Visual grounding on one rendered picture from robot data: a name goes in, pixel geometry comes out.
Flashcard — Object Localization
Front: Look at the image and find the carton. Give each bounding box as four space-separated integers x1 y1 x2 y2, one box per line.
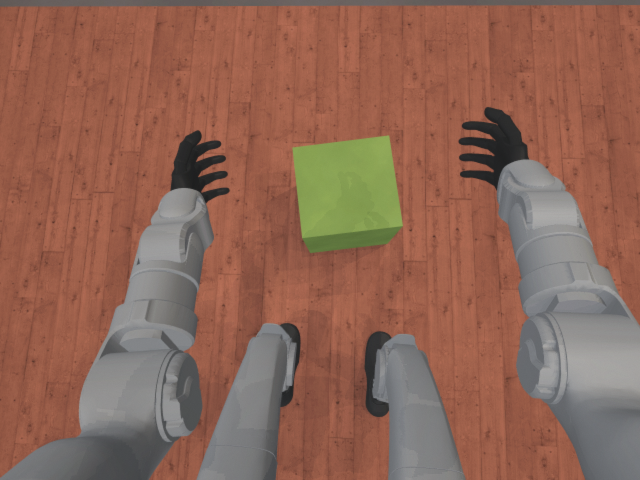
292 136 403 253

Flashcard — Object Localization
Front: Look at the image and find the right robot foot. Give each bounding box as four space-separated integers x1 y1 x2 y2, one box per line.
365 331 391 417

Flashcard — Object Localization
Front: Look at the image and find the robot right shin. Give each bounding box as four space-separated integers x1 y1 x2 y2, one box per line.
372 334 429 403

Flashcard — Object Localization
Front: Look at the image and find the robot right hand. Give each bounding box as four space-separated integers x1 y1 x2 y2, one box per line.
459 107 529 190

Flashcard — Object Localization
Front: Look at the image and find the robot left hand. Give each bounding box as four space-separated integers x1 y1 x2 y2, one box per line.
170 130 230 203

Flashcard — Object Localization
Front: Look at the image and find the right robot upper arm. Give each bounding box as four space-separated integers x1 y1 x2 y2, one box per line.
516 311 640 480

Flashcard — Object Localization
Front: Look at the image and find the right robot forearm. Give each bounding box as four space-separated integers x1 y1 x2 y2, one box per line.
497 159 640 328

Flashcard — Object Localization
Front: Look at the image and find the left robot forearm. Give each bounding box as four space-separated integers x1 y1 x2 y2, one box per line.
79 188 214 430

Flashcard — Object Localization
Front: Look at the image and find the left robot upper arm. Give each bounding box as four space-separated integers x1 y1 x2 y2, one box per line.
0 349 203 480

